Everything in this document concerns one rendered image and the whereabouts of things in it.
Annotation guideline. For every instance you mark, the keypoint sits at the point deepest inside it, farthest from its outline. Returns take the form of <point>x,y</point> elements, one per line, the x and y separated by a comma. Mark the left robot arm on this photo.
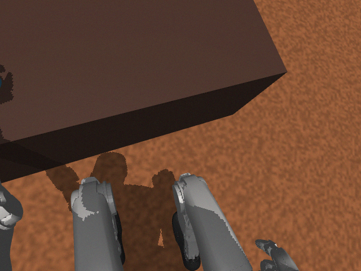
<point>11,212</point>

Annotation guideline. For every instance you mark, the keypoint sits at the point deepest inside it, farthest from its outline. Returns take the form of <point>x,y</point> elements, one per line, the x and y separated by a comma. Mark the left robot foot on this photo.
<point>119,238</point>

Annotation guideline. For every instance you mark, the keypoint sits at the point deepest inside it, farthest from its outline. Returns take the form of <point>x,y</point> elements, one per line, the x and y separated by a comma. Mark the right robot hand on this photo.
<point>281,261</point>

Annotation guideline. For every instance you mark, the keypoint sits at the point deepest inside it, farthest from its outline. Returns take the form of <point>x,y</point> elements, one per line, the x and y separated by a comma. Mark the right robot foot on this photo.
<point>190,264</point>

